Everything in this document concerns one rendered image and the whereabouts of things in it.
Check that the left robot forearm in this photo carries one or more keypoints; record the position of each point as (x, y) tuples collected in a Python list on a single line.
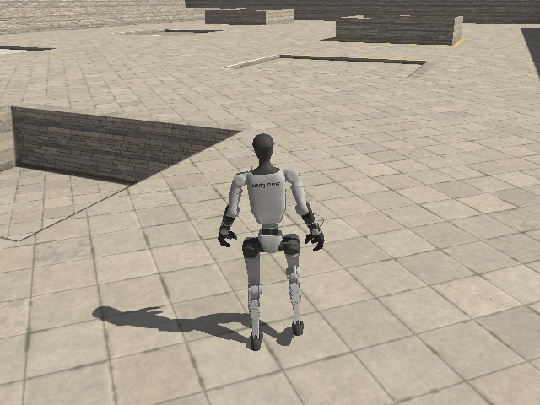
[(226, 223)]

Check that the right robot shin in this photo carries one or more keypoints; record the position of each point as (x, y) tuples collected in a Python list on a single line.
[(295, 296)]

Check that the left robot hand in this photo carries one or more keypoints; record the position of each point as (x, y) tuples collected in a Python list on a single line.
[(230, 235)]

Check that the robot right foot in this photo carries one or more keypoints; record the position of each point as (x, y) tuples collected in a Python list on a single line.
[(298, 328)]

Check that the right robot forearm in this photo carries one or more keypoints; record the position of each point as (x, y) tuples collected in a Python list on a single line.
[(311, 221)]

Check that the robot right upper arm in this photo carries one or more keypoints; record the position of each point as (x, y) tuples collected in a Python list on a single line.
[(297, 188)]

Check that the right robot hand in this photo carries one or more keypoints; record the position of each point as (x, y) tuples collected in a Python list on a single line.
[(317, 238)]

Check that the robot left upper arm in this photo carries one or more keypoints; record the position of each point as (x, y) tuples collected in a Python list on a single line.
[(235, 193)]

